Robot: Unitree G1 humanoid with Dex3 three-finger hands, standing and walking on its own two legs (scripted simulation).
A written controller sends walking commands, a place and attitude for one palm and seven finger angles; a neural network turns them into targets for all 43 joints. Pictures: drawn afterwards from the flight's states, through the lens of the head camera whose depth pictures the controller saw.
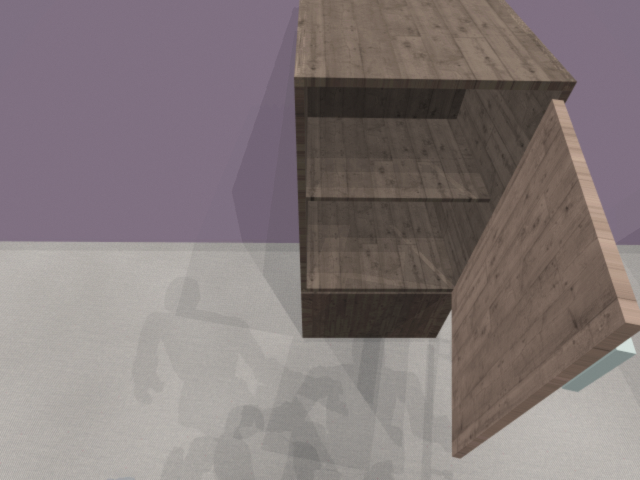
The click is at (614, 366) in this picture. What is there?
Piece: cupboard door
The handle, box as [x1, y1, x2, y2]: [562, 337, 635, 391]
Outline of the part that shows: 630,337 562,386 562,388 578,391 635,354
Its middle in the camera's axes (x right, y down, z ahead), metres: +0.35 +0.17 +0.52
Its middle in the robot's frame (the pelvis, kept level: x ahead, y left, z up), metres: +0.29 -0.33 -0.02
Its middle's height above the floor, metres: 0.75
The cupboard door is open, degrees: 77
